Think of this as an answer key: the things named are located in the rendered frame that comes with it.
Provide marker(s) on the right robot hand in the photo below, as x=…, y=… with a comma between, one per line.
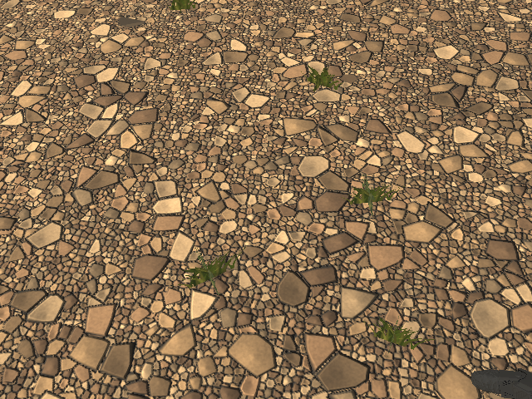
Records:
x=509, y=384

